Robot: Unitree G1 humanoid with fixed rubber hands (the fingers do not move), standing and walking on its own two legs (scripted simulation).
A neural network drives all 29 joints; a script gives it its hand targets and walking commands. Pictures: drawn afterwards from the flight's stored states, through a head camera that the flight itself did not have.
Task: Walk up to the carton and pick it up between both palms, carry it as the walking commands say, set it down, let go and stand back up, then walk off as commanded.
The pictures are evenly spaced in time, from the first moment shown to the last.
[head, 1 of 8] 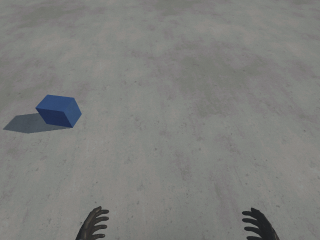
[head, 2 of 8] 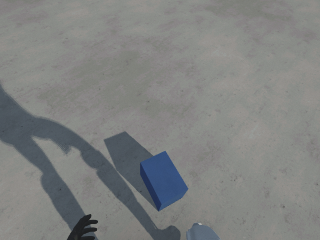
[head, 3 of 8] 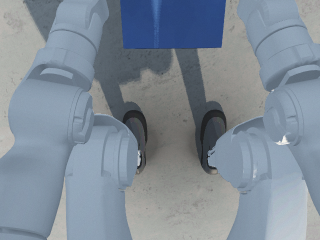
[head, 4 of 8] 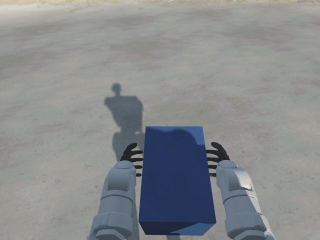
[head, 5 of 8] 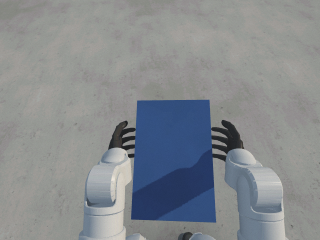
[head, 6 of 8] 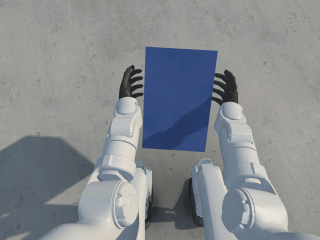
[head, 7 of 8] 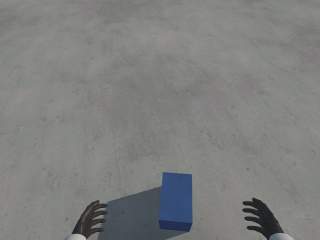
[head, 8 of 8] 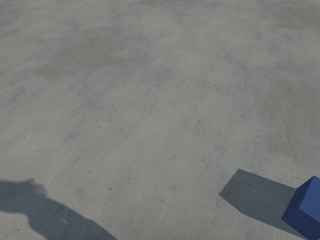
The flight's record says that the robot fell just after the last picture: no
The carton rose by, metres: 0.69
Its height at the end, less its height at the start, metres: +0.00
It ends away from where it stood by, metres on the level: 1.52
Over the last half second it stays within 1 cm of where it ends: yes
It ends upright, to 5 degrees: yes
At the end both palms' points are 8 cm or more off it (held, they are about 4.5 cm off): yes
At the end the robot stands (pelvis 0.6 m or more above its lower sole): yes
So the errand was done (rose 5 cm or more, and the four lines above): yes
